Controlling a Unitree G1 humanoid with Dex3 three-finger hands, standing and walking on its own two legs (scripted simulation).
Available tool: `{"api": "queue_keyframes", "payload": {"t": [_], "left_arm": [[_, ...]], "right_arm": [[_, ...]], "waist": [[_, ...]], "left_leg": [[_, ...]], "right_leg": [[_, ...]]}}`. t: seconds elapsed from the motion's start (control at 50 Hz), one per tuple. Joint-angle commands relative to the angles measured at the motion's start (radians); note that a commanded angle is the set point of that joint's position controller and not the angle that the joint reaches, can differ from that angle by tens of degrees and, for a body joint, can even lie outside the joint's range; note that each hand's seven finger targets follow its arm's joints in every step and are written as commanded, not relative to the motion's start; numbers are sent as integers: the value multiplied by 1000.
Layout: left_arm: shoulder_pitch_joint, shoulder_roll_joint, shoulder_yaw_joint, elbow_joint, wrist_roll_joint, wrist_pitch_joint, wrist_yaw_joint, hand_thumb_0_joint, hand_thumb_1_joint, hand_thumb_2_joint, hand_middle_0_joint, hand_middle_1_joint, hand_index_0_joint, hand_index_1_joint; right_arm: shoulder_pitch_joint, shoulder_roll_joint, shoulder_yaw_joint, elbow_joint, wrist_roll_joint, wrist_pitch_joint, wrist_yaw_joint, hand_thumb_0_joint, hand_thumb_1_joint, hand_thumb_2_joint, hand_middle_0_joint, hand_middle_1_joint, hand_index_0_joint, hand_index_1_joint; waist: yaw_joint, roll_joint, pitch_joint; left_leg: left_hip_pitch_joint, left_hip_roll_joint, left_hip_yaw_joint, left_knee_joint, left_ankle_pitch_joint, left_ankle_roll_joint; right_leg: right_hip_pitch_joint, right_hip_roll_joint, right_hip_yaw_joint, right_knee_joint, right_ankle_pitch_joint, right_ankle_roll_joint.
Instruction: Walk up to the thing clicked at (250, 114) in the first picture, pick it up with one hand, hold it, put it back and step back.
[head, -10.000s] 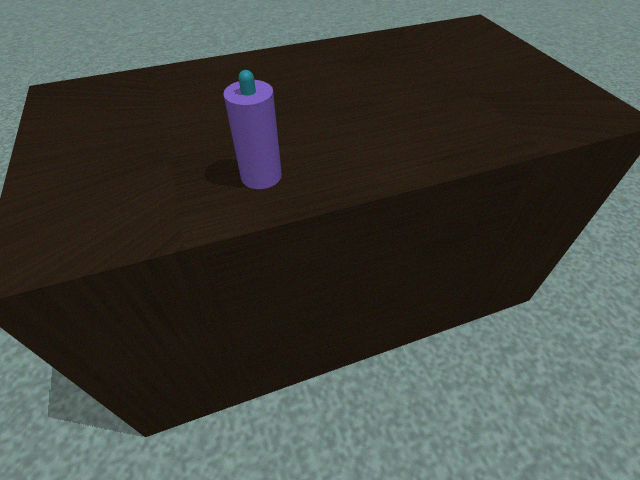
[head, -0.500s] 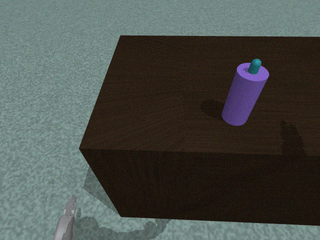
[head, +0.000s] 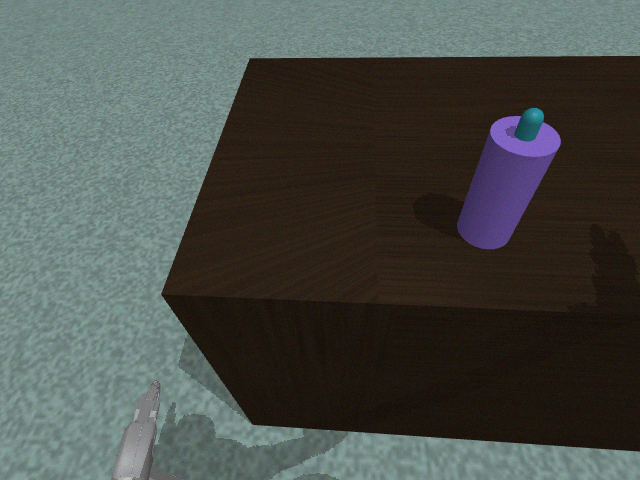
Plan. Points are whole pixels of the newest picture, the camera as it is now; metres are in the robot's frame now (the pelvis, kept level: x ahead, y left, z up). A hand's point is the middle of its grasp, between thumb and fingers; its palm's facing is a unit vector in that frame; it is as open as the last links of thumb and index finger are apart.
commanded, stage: go down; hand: right
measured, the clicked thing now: (505, 178) +0.50 -0.20 +0.10
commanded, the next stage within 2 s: approach in 1.16 s
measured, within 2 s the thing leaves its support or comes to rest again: neither
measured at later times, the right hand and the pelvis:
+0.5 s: hand out of the picture +0.39 -0.39 +0.18, palm faces +0.22 +0.98 -0.01, open 17.6 cm; pelvis +0.00 -0.01 -0.01, yaw +0 degrees
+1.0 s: hand out of the picture +0.40 -0.39 +0.18, palm faces +0.21 +0.98 +0.01, open 17.5 cm; pelvis +0.01 +0.00 -0.01, yaw +0 degrees
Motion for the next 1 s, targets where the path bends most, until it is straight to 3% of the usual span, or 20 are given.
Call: {"api": "queue_keyframes", "payload": {"t": [0.0, 0.04, 0.06, 0.16, 0.22, 0.26, 0.36, 0.42, 0.44, 0.52, 0.56, 0.6, 0.66, 0.68, 0.72, 0.78, 0.84, 0.88, 0.94, 0.98], "left_arm": [[-61, 182, 87, -153, -4, -44, 16, 0, -560, 60, -53, -53, -49, -57], [-58, 164, 55, -177, -4, -44, 11, 0, -564, 63, -52, -53, -47, -59], [-69, 166, 59, -168, -5, -41, 12, 0, -561, 63, -51, -54, -47, -58], [-21, 163, 55, -193, -7, -34, 11, 0, -555, 58, -51, -54, -48, -56], [3, 159, 53, -155, -3, -32, 8, 0, -553, 57, -49, -54, -48, -56], [-4, 185, 83, -196, -3, -34, 9, 0, -558, 60, -50, -52, -46, -55], [-36, 153, 44, -170, 0, -35, 2, 0, -557, 61, -48, -52, -45, -55], [-75, 163, 50, -214, -2, -43, 7, 0, -558, 61, -49, -52, -46, -56], [-38, 156, 34, -196, 1, -40, 8, 0, -557, 60, -48, -53, -45, -56], [3, 205, 75, -218, 2, -38, 15, 0, -561, 64, -48, -52, -44, -56], [24, 203, 71, -219, 1, -34, 13, 0, -562, 66, -47, -53, -42, -58], [30, 159, 42, -176, 1, -29, 3, 0, -558, 63, -47, -53, -44, -57], [-8, 174, 61, -201, 1, -35, -1, 0, -562, 64, -48, -52, -43, -57], [-49, 152, 29, -245, 1, -37, -6, 0, -561, 63, -48, -52, -44, -57], [-26, 178, 62, -216, -2, -35, -1, 0, -557, 61, -48, -51, -44, -55], [7, 180, 55, -253, -2, -35, -3, 0, -562, 65, -47, -50, -41, -57], [10, 183, 56, -240, -3, -30, 1, 0, -560, 65, -46, -52, -42, -57], [0, 212, 89, -270, -4, -34, 7, 0, -560, 65, -47, -52, -43, -57], [83, 172, 62, -163, -3, -19, 4, 0, -555, 64, -46, -52, -42, -56], [-12, 147, 32, -195, -1, -24, -2, 0, -557, 64, -46, -51, -41, -56]], "right_arm": [[-394, -407, -51, -212, 23, -66, 1, 0, 561, -59, 44, 54, 49, 54], [-415, -414, -52, -219, 20, -69, 1, 0, 571, -57, 43, 54, 48, 54], [-398, -414, -52, -190, 20, -68, 2, 0, 573, -56, 43, 53, 47, 53], [-401, -452, -66, -165, 12, -59, 7, 0, 562, -51, 47, 52, 49, 52], [-401, -451, -61, -122, 10, -54, 7, 0, 582, -50, 43, 53, 48, 53], [-426, -475, -72, -137, -1, -57, 0, 0, 572, -51, 47, 53, 50, 53], [-475, -473, -55, -138, -6, -72, 3, 0, 589, -51, 45, 53, 49, 53], [-486, -467, -40, -112, -13, -74, 0, 0, 584, -50, 45, 52, 49, 52], [-491, -479, -50, -108, -9, -72, 3, 0, 581, -48, 46, 52, 50, 52], [-522, -525, -65, -118, -13, -68, 10, 0, 583, -52, 45, 53, 49, 53], [-503, -517, -60, -106, -16, -60, 6, 0, 564, -42, 54, 48, 54, 48], [-484, -480, -39, -90, -18, -58, 3, 0, 558, -46, 55, 50, 55, 50], [-473, -496, -51, -87, -29, -60, -7, 0, 555, -47, 53, 50, 54, 50], [-497, -493, -46, -111, -28, -62, -7, 0, 572, -51, 49, 53, 53, 53], [-460, -470, -42, -78, -13, -57, 2, 0, 582, -53, 47, 54, 51, 54], [-424, -466, -53, -77, -5, -56, 17, 0, 556, -47, 53, 50, 53, 50], [-483, -513, -75, -135, 0, -64, 21, 0, 571, -46, 53, 51, 54, 51], [-496, -515, -81, -169, 3, -74, 13, 0, 552, -46, 57, 50, 57, 50], [-461, -515, -84, -123, -2, -65, 4, 0, 549, -44, 58, 49, 56, 49], [-496, -507, -73, -137, -9, -69, 5, 0, 552, -48, 55, 51, 54, 51]], "waist": [[7, -190, -303], [2, -183, -314], [-2, -154, -292], [-5, -175, -326], [1, -194, -266], [8, -182, -327], [0, -234, -289], [11, -204, -313], [17, -203, -324], [27, -221, -407], [18, -218, -381], [8, -252, -293], [3, -216, -312], [-3, -223, -302], [3, -204, -287], [10, -195, -367], [7, -207, -378], [15, -204, -396], [6, -220, -324], [5, -225, -313]], "left_leg": [[43, -32, 22, -24, 298, 39], [63, -32, 22, -25, 296, 41], [68, -30, 21, -28, 279, 39], [83, -24, 14, -22, 307, 39], [50, -27, 18, -23, 252, 41], [57, -27, 15, -14, 289, 40], [1, -37, 24, -8, 219, 48], [21, -32, 17, -6, 218, 45], [26, -31, 15, -6, 228, 43], [16, -34, 17, 7, 291, 43], [5, -40, 28, 5, 279, 44], [-23, -43, 31, 1, 231, 48], [4, -40, 26, 3, 231, 49], [20, -36, 21, 1, 233, 48], [6, -42, 30, 5, 214, 48], [17, -43, 29, 14, 289, 45], [30, -36, 21, 16, 298, 42], [24, -38, 24, 18, 296, 42], [17, -36, 18, 14, 295, 42], [29, -26, 7, 15, 308, 40]], "right_leg": [[225, 19, -28, -39, 417, -30], [204, 22, -28, -40, 392, -31], [172, 26, -31, -45, 339, -38], [179, 31, -40, -33, 361, -37], [143, 27, -36, -40, 303, -33], [168, 26, -35, -31, 349, -34], [171, 12, -21, -26, 349, -21], [141, 20, -29, -27, 272, -32], [143, 22, -30, -22, 279, -32], [217, 18, -25, 6, 415, -24], [218, 14, -19, 5, 451, -20], [181, 11, -20, -10, 408, -15], [140, 15, -23, -16, 346, -22], [122, 19, -29, -15, 317, -24], [125, 12, -21, -22, 310, -22], [191, 9, -18, 11, 459, -20], [182, 18, -27, 12, 420, -26], [206, 16, -23, 12, 434, -26], [173, 24, -31, 14, 417, -28], [129, 30, -37, 16, 387, -35]]}}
